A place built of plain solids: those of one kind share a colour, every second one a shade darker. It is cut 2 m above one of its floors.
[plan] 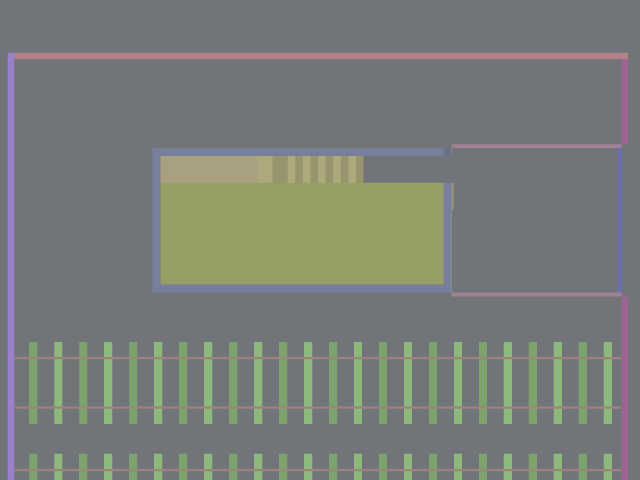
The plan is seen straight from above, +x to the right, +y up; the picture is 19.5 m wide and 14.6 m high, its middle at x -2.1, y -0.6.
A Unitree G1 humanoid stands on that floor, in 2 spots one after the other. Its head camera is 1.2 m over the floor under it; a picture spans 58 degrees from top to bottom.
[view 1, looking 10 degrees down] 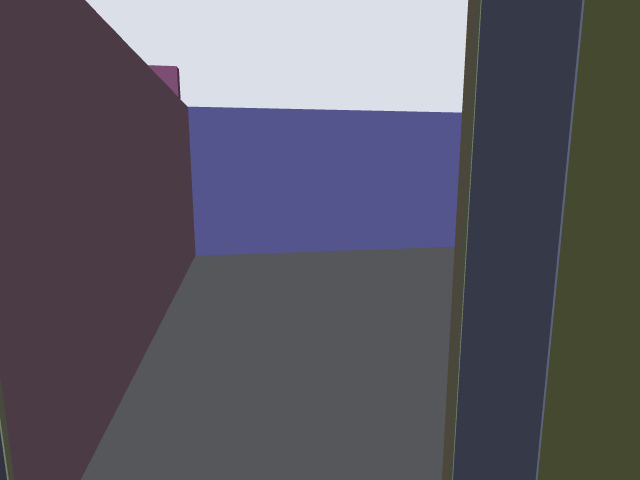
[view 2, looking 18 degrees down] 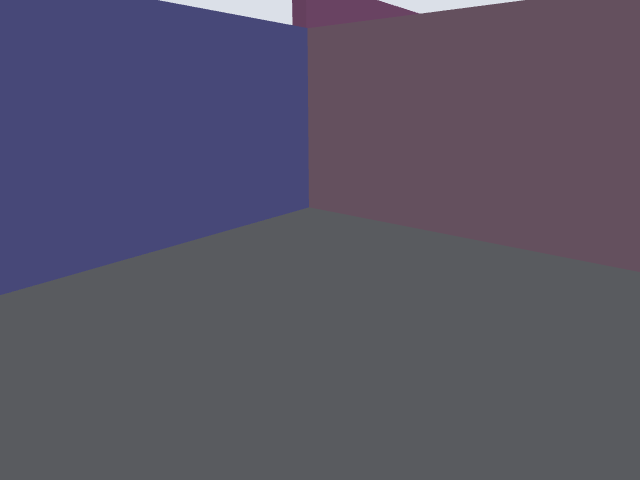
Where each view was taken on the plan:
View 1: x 1.16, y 1.55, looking -10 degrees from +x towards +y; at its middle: fence_end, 5.98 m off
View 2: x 3.76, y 1.55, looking -51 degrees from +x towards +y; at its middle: ground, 3.88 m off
